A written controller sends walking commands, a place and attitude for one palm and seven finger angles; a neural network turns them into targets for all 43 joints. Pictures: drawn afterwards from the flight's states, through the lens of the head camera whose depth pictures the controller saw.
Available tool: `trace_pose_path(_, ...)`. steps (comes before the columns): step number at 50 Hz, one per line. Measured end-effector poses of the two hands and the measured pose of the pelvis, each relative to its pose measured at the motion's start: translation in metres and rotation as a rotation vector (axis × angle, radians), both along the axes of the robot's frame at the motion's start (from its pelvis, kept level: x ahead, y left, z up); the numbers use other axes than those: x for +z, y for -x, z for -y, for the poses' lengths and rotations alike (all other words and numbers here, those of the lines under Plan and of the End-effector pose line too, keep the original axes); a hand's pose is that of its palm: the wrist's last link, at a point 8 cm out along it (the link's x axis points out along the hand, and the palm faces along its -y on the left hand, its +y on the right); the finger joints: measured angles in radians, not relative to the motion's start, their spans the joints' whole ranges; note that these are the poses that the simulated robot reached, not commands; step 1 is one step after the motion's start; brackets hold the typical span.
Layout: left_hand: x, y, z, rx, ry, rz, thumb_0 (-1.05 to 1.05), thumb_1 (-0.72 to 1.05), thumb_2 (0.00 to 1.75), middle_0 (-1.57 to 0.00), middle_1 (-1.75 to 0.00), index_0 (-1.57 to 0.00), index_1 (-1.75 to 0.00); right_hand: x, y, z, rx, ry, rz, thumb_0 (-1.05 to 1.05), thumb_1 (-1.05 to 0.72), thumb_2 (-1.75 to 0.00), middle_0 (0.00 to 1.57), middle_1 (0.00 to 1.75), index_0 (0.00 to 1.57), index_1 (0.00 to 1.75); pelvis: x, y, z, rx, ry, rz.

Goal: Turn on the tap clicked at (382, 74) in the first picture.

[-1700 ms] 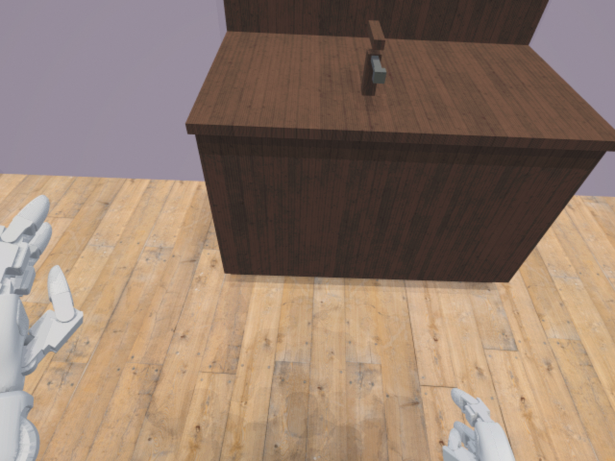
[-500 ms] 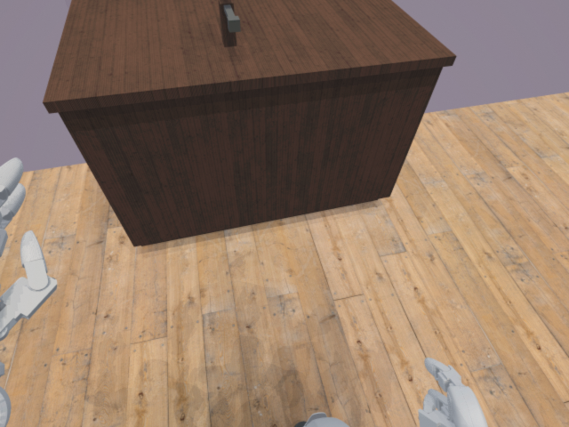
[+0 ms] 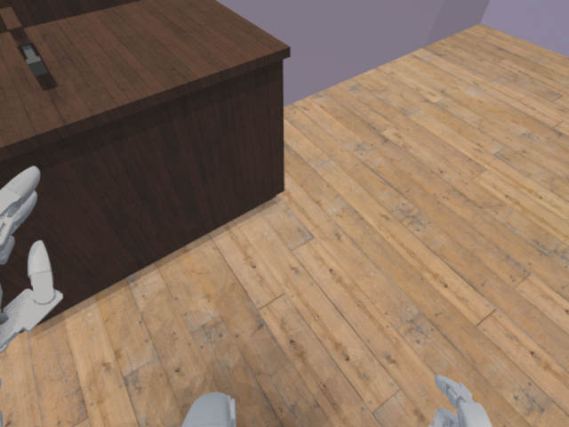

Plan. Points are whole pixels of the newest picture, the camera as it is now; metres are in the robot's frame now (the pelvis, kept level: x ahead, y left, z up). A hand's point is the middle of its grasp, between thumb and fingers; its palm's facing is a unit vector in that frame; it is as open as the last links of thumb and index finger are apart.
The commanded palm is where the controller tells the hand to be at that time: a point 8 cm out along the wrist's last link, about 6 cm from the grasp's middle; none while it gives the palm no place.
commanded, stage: walk to a spot facing it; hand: left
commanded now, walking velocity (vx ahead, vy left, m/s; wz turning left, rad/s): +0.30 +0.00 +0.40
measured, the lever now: (36, 66) +0.82 +0.53 +0.09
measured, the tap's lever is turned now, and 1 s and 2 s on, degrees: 0 0 0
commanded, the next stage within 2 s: take the last steps up to it in 0.26 s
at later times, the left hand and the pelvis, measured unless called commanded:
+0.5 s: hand (11, 211) +0.31 +0.28 +0.20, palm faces +0.55 -0.76 -0.36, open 7.4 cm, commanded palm +0.24 +0.32 +0.19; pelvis +0.12 +0.02 +0.00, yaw +8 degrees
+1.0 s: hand (73, 151) +0.41 +0.26 +0.19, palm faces +0.54 -0.72 -0.43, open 7.4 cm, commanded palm +0.34 +0.30 +0.19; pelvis +0.25 -0.01 +0.01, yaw +13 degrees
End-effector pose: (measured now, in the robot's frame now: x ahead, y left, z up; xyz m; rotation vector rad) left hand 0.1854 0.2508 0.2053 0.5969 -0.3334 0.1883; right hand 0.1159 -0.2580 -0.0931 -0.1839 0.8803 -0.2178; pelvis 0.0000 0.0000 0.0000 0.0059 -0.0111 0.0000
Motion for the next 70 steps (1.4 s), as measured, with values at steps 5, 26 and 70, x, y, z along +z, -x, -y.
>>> trace_pose_path(5,0.031,-0.005,-0.01,0.065,-0.049,0.087,0.01,0.88,0.9,-0.22,-0.3,-0.22,-0.3,0.016,-0.014,0.019,-0.015,0.043,-0.009,0.01,-0.91,-0.9,0.2,0.3,0.2,0.3,0.012,-0.024,0.008,0.021,-0.021,-0.012)
trace_pose_path(26,0.005,-0.085,-0.067,0.263,0.105,0.148,0.02,0.89,0.9,-0.21,-0.3,-0.21,-0.3,0.029,-0.221,-0.101,0.28,-0.059,0.191,0.01,-0.9,-0.9,0.2,0.3,0.2,0.3,0.001,-0.125,-0.017,0.142,-0.017,0.009)
trace_pose_path(70,0.009,-0.267,-0.08,0.326,0.092,0.078,0.02,0.89,0.9,-0.21,-0.3,-0.21,-0.3,0.023,-0.411,-0.13,0.324,-0.121,0.119,0.01,-0.9,-0.9,0.21,0.3,0.21,0.3,0.015,-0.343,-0.029,0.213,0.033,-0.013)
